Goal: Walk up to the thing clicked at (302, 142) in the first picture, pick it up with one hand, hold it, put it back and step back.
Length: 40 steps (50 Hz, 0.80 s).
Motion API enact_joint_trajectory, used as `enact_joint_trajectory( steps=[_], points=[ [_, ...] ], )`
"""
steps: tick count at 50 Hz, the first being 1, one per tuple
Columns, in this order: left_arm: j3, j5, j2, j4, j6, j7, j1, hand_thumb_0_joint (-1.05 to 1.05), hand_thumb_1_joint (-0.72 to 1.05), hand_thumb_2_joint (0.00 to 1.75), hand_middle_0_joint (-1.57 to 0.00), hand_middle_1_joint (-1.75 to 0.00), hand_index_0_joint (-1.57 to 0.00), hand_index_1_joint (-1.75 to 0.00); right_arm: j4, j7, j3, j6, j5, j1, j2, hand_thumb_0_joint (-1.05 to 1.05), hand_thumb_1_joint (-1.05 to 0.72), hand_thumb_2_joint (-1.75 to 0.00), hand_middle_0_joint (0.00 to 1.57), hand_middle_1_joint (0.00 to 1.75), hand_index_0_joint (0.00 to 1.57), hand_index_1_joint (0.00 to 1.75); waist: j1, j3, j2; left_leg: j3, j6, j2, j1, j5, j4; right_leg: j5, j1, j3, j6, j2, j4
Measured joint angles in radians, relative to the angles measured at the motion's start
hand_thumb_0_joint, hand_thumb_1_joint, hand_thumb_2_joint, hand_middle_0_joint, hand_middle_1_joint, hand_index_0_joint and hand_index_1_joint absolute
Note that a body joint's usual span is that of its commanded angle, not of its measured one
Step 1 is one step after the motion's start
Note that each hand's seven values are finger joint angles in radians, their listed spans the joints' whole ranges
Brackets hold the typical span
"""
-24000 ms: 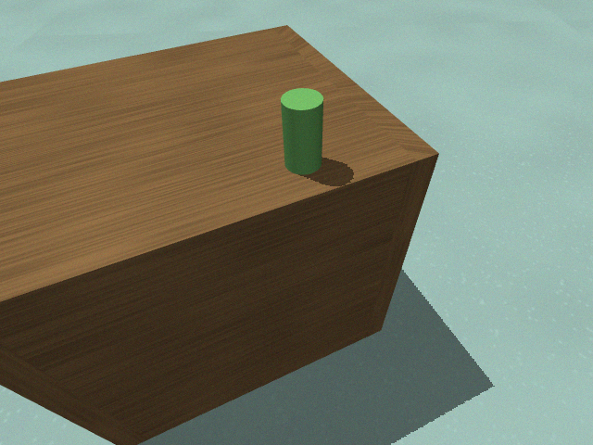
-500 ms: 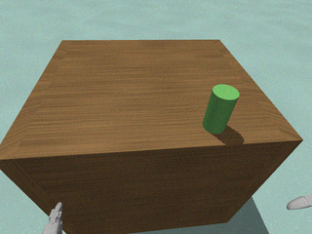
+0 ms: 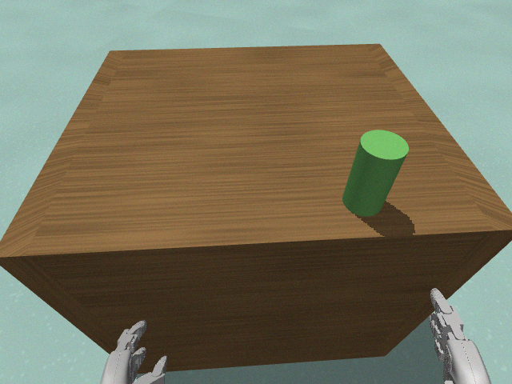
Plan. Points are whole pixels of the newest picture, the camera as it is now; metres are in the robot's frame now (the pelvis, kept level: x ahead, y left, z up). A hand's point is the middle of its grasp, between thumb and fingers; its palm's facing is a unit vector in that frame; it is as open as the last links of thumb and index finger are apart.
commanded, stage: home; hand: right
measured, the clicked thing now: (372, 175) +0.44 -0.19 +0.09
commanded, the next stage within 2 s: none
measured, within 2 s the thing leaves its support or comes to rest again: neither
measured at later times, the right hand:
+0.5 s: hand (370, 347) +0.21 -0.18 -0.10, palm faces +0.05 +0.97 -0.24, open 17.5 cm
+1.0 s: hand out of the picture +0.10 -0.27 -0.14, palm faces -0.08 +0.91 -0.40, open 17.4 cm
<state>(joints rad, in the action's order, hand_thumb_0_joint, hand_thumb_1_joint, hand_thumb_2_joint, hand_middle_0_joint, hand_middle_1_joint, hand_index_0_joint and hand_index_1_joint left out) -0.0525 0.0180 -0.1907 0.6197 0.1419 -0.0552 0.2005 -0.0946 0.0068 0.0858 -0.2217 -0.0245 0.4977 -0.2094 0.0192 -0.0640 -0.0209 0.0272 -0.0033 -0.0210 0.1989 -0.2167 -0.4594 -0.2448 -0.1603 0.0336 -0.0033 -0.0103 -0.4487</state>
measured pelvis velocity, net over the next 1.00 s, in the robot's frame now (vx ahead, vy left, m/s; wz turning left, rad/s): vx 0.01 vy -0.01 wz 0.04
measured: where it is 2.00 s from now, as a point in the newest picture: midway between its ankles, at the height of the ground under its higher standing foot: outside the picture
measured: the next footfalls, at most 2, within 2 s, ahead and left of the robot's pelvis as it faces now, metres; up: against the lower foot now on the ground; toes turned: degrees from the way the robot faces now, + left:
none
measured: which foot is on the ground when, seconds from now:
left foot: down 0.00-1.00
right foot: down 0.00-1.00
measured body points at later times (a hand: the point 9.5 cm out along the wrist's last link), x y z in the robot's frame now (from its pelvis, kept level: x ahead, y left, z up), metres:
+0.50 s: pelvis +0.03 +0.00 -0.01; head +0.05 +0.00 +0.44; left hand +0.15 +0.24 -0.12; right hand +0.21 -0.23 -0.08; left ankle +0.02 +0.12 -0.74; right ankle +0.00 -0.12 -0.74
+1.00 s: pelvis +0.01 -0.01 +0.00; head +0.01 +0.00 +0.45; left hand +0.09 +0.30 -0.12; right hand +0.11 -0.32 -0.11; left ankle +0.02 +0.12 -0.74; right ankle +0.00 -0.12 -0.74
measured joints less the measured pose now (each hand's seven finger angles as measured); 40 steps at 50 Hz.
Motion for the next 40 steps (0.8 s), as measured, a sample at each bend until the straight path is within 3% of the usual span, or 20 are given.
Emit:
enact_joint_trajectory(
  steps=[6,15,23,32,35,40],
  points=[
    [0.052,-0.002,0.019,0.024,-0.003,0.006,-0.022,0.00,0.81,0.85,-0.20,-0.28,-0.19,-0.29,-0.236,0.005,-0.077,0.040,0.010,-0.112,0.011,-0.02,0.58,-0.04,0.06,0.04,0.05,0.04,-0.017,0.009,0.035,-0.005,0.004,0.007,0.039,-0.012,-0.021,-0.015,-0.036,-0.006,-0.005,0.006,-0.020],
    [0.071,-0.027,-0.004,0.075,-0.037,0.012,0.000,0.01,0.89,0.90,-0.21,-0.29,-0.20,-0.30,-0.443,0.052,-0.069,0.077,0.027,-0.236,0.038,-0.02,0.56,-0.04,0.06,0.04,0.06,0.05,-0.020,0.013,0.033,-0.011,0.003,0.015,0.092,-0.044,-0.067,-0.061,-0.095,-0.012,-0.004,0.014,-0.088],
    [0.057,-0.024,-0.020,0.083,-0.063,0.009,0.043,0.01,0.90,0.90,-0.21,-0.30,-0.20,-0.30,-0.452,0.085,-0.083,0.109,0.021,-0.266,0.027,-0.01,0.55,-0.05,0.06,0.05,0.06,0.05,-0.028,0.048,0.009,-0.020,-0.002,0.017,0.078,-0.061,-0.067,-0.084,-0.079,-0.021,0.000,0.017,-0.090],
    [0.056,-0.013,-0.016,0.060,-0.092,0.017,0.027,0.01,0.90,0.90,-0.21,-0.30,-0.20,-0.30,-0.451,0.085,-0.087,0.147,0.019,-0.265,0.045,-0.01,0.54,-0.05,0.06,0.05,0.06,0.05,-0.023,0.051,0.022,-0.027,-0.002,0.021,0.067,-0.067,-0.066,-0.090,-0.063,-0.028,0.000,0.020,-0.085],
    [0.061,-0.051,-0.042,0.092,-0.100,0.037,0.000,0.01,0.90,0.90,-0.21,-0.30,-0.20,-0.30,-0.521,0.048,-0.109,0.148,0.056,-0.282,-0.002,-0.01,0.54,-0.05,0.06,0.05,0.06,0.05,-0.025,0.048,0.024,-0.024,0.001,0.018,0.071,-0.071,-0.078,-0.092,-0.067,-0.026,0.001,0.017,-0.094],
    [0.043,-0.053,-0.108,0.162,-0.123,0.053,-0.015,0.01,0.90,0.90,-0.21,-0.30,-0.21,-0.30,-0.659,0.011,-0.096,0.176,0.055,-0.278,-0.088,-0.01,0.55,-0.05,0.06,0.05,0.06,0.05,-0.028,0.060,0.017,-0.030,-0.002,0.015,0.051,-0.076,-0.089,-0.095,-0.042,-0.032,0.003,0.014,-0.098]
  ],
)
